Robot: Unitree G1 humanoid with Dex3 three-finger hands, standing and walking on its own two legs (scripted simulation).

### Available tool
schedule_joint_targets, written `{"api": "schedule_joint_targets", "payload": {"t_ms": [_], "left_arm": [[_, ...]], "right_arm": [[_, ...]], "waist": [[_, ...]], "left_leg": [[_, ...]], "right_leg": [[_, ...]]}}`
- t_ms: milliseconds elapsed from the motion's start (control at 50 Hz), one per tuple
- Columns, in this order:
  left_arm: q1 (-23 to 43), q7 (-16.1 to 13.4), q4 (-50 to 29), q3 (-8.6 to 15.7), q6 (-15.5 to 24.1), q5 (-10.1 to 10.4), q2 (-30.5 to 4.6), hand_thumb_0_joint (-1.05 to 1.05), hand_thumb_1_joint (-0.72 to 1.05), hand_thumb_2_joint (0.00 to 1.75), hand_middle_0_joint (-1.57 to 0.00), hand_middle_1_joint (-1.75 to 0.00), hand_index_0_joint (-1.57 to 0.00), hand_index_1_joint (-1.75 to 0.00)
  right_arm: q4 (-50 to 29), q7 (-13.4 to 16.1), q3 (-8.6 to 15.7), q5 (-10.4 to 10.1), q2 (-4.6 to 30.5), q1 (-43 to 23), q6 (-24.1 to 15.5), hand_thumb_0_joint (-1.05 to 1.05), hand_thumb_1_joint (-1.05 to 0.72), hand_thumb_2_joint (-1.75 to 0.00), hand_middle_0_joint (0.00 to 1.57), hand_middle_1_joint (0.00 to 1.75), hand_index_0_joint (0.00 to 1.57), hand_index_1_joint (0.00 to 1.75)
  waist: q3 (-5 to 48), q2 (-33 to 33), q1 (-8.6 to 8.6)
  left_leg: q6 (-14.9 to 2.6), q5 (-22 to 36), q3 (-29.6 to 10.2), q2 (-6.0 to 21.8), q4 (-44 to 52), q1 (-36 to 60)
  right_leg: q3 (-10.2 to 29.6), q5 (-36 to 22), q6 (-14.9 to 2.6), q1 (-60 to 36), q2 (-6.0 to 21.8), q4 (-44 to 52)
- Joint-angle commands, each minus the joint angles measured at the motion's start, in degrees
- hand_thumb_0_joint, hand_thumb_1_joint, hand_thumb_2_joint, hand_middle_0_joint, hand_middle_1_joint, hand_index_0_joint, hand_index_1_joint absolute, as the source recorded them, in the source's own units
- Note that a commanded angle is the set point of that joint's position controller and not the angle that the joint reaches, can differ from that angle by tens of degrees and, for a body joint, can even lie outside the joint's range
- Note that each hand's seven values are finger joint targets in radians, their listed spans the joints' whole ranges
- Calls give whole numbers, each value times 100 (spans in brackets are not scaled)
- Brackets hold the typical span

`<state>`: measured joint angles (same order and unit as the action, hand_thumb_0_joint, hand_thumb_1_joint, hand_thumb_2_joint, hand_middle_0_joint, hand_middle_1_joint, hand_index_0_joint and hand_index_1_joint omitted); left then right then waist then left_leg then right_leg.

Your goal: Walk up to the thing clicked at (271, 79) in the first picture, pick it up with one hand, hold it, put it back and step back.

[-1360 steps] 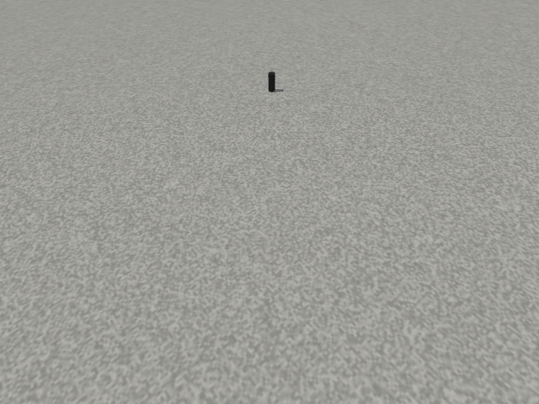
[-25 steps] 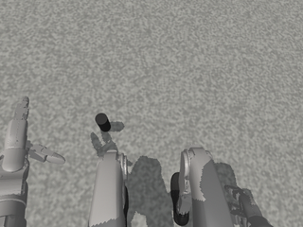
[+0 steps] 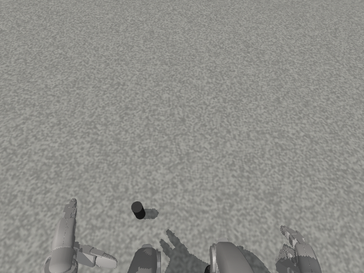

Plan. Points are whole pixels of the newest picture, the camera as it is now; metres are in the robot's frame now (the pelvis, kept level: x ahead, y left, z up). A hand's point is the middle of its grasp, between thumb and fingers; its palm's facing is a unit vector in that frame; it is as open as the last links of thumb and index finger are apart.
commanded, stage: home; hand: left
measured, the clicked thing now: (138, 210) +0.41 +0.19 -0.59
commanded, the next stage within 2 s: stand in 1.94 s
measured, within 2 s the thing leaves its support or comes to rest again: neither
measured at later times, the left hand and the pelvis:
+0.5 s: hand (88, 254) +0.19 +0.19 +0.00, palm faces +0.12 -0.95 -0.29, open 17.6 cm; pelvis +0.03 +0.00 +0.06, yaw +1 degrees
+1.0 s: hand (95, 258) +0.18 +0.17 +0.00, palm faces +0.11 -0.95 -0.29, open 17.6 cm; pelvis +0.02 -0.01 +0.07, yaw +1 degrees
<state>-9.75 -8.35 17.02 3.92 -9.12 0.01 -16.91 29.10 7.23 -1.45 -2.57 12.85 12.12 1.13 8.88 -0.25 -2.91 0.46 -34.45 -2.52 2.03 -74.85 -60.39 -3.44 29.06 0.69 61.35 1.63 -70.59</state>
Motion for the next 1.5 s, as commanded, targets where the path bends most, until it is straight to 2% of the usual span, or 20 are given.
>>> {"api": "schedule_joint_targets", "payload": {"t_ms": [0,100,120,180,260,320,420,440,500,520,580,640,700,780,840,1040,1120,1180,1360,1480], "left_arm": [[-240,-237,-1509,212,30,29,-665,0,-54,6,-5,-6,-5,-5],[-1076,-286,-2152,-121,-214,65,-345,0,-60,3,-5,-5,-5,-4],[-1257,-293,-2321,-97,-251,72,-303,0,-58,4,-5,-5,-5,-5],[-1525,-271,-2511,-265,-323,71,-150,0,-61,2,-5,-4,-5,-4],[-1691,-209,-2758,-233,-362,74,-108,0,-59,3,-5,-5,-5,-5],[-1679,-151,-2746,-227,-333,48,-70,0,-61,2,-5,-5,-5,-5],[-1451,-109,-2834,-166,-283,14,-72,0,-60,3,-5,-5,-5,-5],[-1363,-108,-2861,-240,-276,11,-14,0,-59,3,-5,-5,-5,-5],[-1491,-113,-2882,-167,-298,1,-58,0,-60,3,-5,-5,-5,-5],[-1467,-116,-2782,-167,-309,5,-50,0,-60,2,-5,-5,-5,-5],[-1537,-106,-2713,-161,-330,2,-42,0,-60,2,-5,-5,-5,-5],[-1466,-99,-2616,-191,-327,12,4,0,-60,3,-5,-5,-5,-5],[-1526,-92,-2605,-81,-311,3,-81,0,-59,3,-5,-5,-5,-5],[-1589,-65,-2517,-163,-322,-7,-2,0,-59,3,-5,-5,-5,-5],[-1468,-71,-2487,-82,-295,-2,-83,0,-58,4,-5,-5,-5,-5],[-1281,-40,-2554,-157,-271,11,-38,0,-59,3,-5,-5,-5,-5],[-1447,-44,-2513,-89,-263,-6,-83,0,-59,3,-5,-5,-5,-5],[-1360,-31,-2493,-210,-248,-1,20,0,-59,3,-5,-5,-5,-5],[-1353,-32,-2588,-161,-229,-5,-39,0,-58,4,-5,-5,-5,-5],[-1409,-33,-2629,-104,-229,-6,-56,0,-57,4,-5,-5,-5,-5]], "right_arm": [[-795,229,279,-16,683,142,-360,0,-90,-90,20,30,20,30],[-924,350,231,20,581,141,-506,0,-90,-90,20,30,20,30],[-975,369,244,20,573,157,-537,0,-90,-90,20,30,20,30],[-999,396,221,62,543,113,-617,0,-90,-90,20,30,20,30],[-1061,380,241,85,570,70,-736,0,-90,-90,20,30,20,30],[-1056,366,267,116,581,79,-818,0,-90,-90,20,30,20,30],[-982,335,279,170,570,94,-941,0,-90,-90,20,30,20,30],[-988,337,291,163,591,55,-960,0,-90,-90,20,30,20,30],[-949,348,281,196,569,64,-1008,0,-90,-90,20,30,20,30],[-935,342,290,182,592,51,-1015,0,-90,-90,20,30,20,30],[-890,352,286,195,585,22,-1021,0,-90,-90,20,30,20,30],[-894,326,274,190,592,-27,-1048,0,-90,-90,20,30,20,30],[-902,328,284,188,582,-55,-1054,0,-90,-90,20,30,20,30],[-879,328,295,191,575,-9,-1083,0,-90,-90,20,30,20,30],[-860,309,281,178,572,-67,-1081,0,-90,-90,20,30,20,30],[-833,327,283,173,592,-86,-1160,0,-90,-90,20,30,20,30],[-811,345,283,189,564,-49,-1193,0,-90,-90,20,30,20,30],[-832,344,275,181,578,-95,-1202,0,-90,-90,20,30,20,30],[-796,358,278,190,580,-107,-1251,0,-90,-90,20,30,20,30],[-758,362,279,206,550,-68,-1244,0,-90,-90,20,30,20,30]], "waist": [[1461,-508,90],[1092,-377,107],[1055,-340,106],[599,-242,100],[139,-155,129],[66,-44,74],[248,-309,97],[226,-295,59],[608,-355,117],[431,-261,100],[564,-228,116],[172,-252,124],[296,-68,158],[362,-68,130],[158,-106,172],[2,-204,124],[216,-82,159],[36,-107,123],[114,-124,171],[277,-123,179]], "left_leg": [[-72,1654,145,-155,1854,1821],[-53,2070,111,-133,2312,2304],[-57,2156,121,-136,2368,2400],[-54,2134,103,-121,2577,2474],[-45,1832,72,-124,2869,2467],[-48,1729,111,-139,2931,2541],[-19,2038,152,-160,2904,2743],[-17,1911,155,-156,2958,2803],[0,2363,135,-161,2869,2947],[-16,2255,159,-172,2887,2908],[-18,2535,173,-179,2821,2942],[-19,2061,161,-175,2983,2823],[-59,1972,211,-202,2933,2801],[-54,2292,239,-194,2866,2887],[-69,1894,244,-207,2957,2754],[-85,1290,242,-204,3125,2700],[-98,1458,252,-219,3033,2738],[-93,1337,272,-220,3073,2711],[-88,1307,229,-212,3103,2690],[-85,1664,239,-202,3008,2791]], "right_leg": [[32,-1302,-151,-2110,-148,1581],[-68,-1635,-143,-2676,-203,1979],[-77,-1703,-149,-2763,-219,2051],[-146,-1660,-138,-2837,-249,2243],[-185,-1390,-119,-2912,-254,2474],[-170,-1295,-104,-2984,-263,2562],[-121,-1566,-126,-3160,-246,2536],[-114,-1459,-125,-3126,-247,2561],[-107,-1836,-139,-3392,-236,2516],[-102,-1767,-124,-3326,-241,2562],[-86,-2045,-121,-3473,-222,2563],[-116,-1597,-118,-3285,-240,2668],[-64,-1573,-94,-3408,-207,2755],[-59,-1897,-90,-3467,-210,2710],[-46,-1523,-94,-3359,-196,2790],[-41,-987,-98,-3198,-191,2895],[-21,-1112,-88,-3341,-179,2903],[-15,-1011,-86,-3214,-181,2928],[-42,-969,-102,-3262,-195,2888],[-22,-1295,-102,-3369,-182,2835]]}}
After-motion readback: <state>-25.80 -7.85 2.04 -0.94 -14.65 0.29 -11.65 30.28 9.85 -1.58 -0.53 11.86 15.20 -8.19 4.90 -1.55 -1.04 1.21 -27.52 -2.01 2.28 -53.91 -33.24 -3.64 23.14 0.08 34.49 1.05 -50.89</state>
